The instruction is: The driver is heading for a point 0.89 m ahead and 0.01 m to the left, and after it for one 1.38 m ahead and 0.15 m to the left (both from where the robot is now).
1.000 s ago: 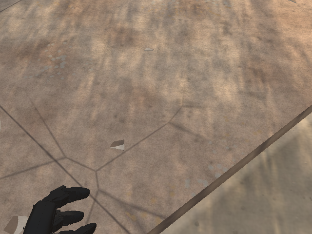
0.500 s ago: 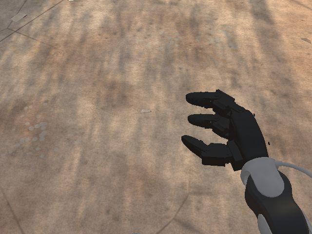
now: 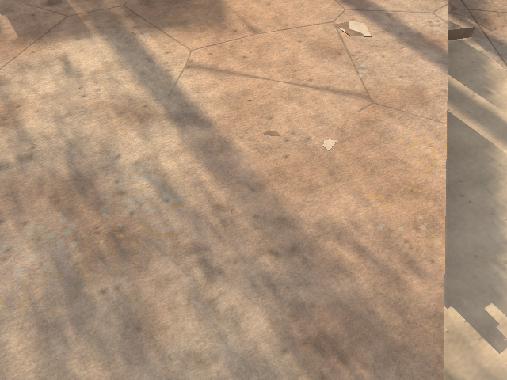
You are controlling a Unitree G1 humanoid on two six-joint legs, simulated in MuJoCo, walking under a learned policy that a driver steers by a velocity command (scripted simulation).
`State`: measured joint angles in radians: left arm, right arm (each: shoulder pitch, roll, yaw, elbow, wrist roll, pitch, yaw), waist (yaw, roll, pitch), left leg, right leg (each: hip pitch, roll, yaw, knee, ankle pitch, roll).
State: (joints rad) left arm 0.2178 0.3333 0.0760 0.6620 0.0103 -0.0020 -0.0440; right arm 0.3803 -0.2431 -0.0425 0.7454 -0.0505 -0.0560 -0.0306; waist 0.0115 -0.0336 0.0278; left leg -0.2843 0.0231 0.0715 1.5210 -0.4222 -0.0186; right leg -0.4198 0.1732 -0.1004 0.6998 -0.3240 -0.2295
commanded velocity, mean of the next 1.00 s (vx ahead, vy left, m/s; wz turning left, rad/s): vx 0.91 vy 0.00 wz -0.45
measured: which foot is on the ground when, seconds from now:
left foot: up 0.00-0.28, down 0.30-0.76, up 0.78-1.00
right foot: down 0.00-0.30, up 0.32-0.74, down 0.76-1.00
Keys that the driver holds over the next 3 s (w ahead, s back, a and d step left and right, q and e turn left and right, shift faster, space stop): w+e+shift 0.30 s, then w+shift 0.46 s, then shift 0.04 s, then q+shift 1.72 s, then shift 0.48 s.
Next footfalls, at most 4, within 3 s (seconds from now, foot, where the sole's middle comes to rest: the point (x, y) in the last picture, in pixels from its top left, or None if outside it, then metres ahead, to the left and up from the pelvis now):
0.30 left None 0.49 0.21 -0.74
0.76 right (309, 286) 0.76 -0.14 -0.74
1.16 left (306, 191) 1.13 -0.16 -0.74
1.62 right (360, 186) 1.16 -0.34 -0.74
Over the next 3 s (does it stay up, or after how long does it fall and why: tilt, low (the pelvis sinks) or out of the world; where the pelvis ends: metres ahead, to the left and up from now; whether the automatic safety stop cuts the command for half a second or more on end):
stays up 1.03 -0.20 0.03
